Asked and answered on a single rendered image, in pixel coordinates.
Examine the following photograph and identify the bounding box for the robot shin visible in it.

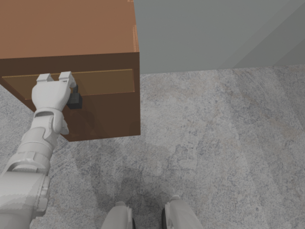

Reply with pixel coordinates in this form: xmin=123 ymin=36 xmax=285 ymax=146
xmin=115 ymin=201 xmax=126 ymax=206
xmin=167 ymin=196 xmax=181 ymax=229

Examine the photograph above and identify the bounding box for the drawer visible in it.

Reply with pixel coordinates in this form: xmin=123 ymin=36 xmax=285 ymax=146
xmin=2 ymin=69 xmax=133 ymax=99

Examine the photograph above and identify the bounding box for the robot left hand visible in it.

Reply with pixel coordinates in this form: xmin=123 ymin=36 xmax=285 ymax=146
xmin=31 ymin=71 xmax=76 ymax=135

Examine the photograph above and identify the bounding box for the handle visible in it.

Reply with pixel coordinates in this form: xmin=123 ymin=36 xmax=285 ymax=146
xmin=66 ymin=84 xmax=82 ymax=109

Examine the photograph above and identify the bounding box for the robot left upper arm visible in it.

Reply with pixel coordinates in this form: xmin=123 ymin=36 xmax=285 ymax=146
xmin=0 ymin=171 xmax=51 ymax=229

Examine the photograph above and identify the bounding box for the left robot shin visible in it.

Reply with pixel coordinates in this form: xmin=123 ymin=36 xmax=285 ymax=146
xmin=115 ymin=201 xmax=126 ymax=206

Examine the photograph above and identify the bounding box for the right robot shin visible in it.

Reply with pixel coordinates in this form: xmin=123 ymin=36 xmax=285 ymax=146
xmin=167 ymin=196 xmax=181 ymax=229

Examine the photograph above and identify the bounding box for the cabinet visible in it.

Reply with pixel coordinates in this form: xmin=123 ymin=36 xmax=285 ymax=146
xmin=0 ymin=0 xmax=141 ymax=142

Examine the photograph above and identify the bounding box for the left robot forearm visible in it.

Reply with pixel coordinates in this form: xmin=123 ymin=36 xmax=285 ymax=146
xmin=0 ymin=108 xmax=63 ymax=179

